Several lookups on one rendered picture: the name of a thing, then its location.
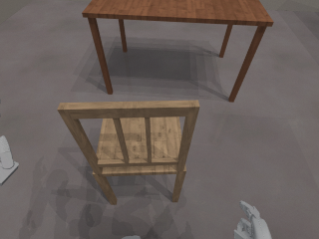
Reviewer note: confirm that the table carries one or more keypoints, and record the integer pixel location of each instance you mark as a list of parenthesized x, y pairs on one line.
[(224, 12)]

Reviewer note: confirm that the robot right hand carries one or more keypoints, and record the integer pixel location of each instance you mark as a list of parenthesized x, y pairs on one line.
[(256, 229)]

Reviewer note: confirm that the chair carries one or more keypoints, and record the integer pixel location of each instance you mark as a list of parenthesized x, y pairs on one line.
[(136, 138)]

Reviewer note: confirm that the robot left hand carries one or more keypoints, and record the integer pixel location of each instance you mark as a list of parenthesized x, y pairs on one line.
[(7, 165)]

